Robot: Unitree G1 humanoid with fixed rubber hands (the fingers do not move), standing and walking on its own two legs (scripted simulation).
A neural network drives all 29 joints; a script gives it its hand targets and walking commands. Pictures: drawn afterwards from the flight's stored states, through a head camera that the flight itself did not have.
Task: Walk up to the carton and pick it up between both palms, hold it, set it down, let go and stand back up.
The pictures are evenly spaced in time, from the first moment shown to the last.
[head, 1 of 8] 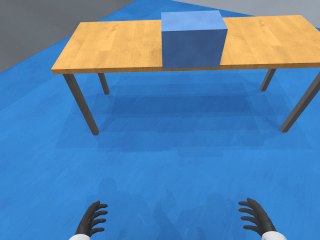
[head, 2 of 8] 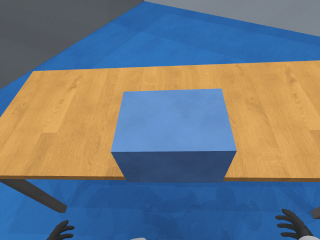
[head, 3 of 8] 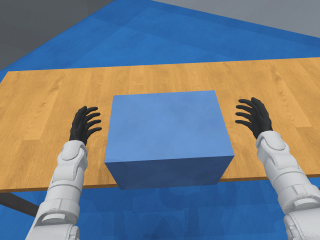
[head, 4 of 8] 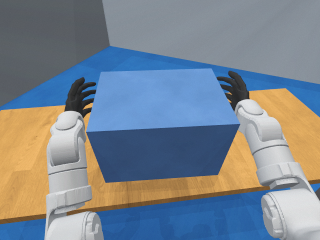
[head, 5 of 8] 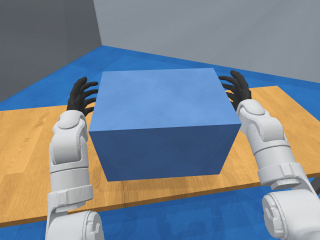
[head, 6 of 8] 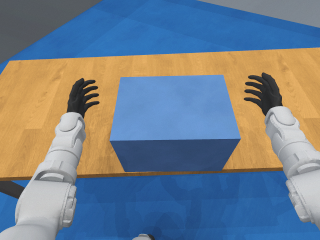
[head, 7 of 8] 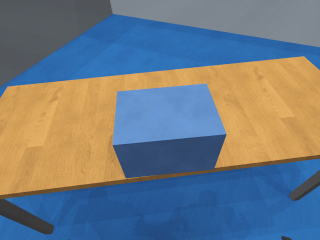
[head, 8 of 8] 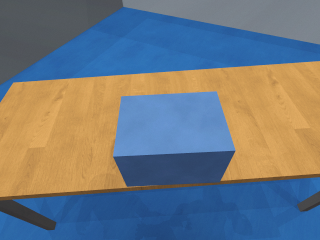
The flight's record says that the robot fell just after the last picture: no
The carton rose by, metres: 0.18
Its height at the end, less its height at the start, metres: +0.00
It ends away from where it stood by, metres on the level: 0.02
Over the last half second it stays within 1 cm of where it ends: yes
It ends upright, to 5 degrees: yes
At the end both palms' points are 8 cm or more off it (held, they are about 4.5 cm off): yes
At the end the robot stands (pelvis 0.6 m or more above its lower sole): yes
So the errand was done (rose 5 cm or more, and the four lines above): yes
